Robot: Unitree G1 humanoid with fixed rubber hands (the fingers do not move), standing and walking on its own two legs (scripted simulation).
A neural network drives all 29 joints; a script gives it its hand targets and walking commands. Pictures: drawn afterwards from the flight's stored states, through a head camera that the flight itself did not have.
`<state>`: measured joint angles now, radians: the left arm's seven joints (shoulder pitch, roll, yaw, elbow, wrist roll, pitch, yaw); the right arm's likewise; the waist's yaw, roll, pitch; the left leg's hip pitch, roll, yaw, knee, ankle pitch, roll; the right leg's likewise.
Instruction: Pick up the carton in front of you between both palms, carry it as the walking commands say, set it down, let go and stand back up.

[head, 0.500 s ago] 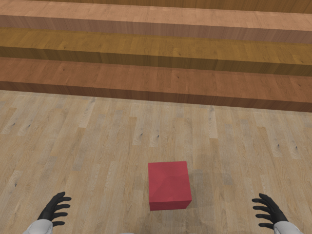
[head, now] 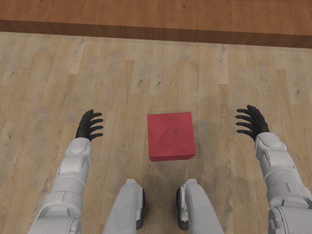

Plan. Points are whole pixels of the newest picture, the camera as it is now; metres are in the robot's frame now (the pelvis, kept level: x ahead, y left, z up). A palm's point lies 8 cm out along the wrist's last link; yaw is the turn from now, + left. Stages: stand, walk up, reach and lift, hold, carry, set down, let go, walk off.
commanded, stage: reach and lift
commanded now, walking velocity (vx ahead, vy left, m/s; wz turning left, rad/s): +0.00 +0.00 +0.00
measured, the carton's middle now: (169, 138) +0.43 -0.04 -0.56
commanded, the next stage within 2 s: none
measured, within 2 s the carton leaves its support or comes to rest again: neither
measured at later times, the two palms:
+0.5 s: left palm (116, 115) +0.44 +0.15 -0.19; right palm (229, 109) +0.46 -0.23 -0.19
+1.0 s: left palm (127, 134) +0.43 +0.16 -0.43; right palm (211, 130) +0.44 -0.22 -0.43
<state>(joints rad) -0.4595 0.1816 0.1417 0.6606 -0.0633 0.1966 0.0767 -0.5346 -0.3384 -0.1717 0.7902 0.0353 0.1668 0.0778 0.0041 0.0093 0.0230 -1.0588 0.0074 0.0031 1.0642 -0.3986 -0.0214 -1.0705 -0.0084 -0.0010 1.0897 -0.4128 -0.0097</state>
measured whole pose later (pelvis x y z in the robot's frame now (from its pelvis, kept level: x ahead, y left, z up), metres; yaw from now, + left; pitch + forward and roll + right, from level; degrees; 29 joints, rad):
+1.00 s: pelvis -0.07 +0.00 -0.27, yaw +2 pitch +43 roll +2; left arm -1.14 0.20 0.13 0.89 -0.19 0.07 0.20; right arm -1.23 -0.44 -0.10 1.07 0.21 0.03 -0.03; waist 0.00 0.03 0.14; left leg -2.22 -0.01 0.01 1.97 -0.50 -0.03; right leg -2.24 -0.01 0.02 2.00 -0.51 -0.01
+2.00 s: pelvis -0.08 +0.01 -0.32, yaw +1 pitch +37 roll +2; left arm -1.42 0.18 0.19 1.18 -0.17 0.01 0.23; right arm -1.49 -0.36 0.06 1.27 0.23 0.04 -0.09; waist -0.03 0.07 0.29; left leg -2.30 -0.06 -0.02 2.14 -0.50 -0.05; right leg -2.31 -0.01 0.02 2.17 -0.51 -0.01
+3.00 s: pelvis -0.03 +0.02 -0.10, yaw -4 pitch +35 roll +0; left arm -0.67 -0.13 0.39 0.59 0.13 0.29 0.12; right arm -0.69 0.00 -0.32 0.65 -0.14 0.33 -0.02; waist -0.01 0.04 -0.24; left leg -1.57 -0.09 -0.06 1.49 -0.53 -0.02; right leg -1.60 0.05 0.06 1.48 -0.49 0.03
